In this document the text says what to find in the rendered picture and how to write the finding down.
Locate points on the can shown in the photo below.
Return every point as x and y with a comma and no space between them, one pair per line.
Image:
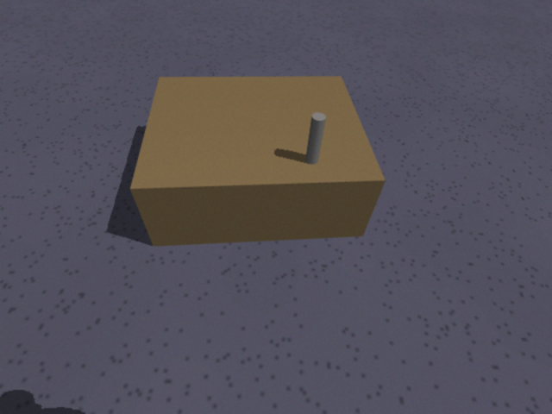
315,137

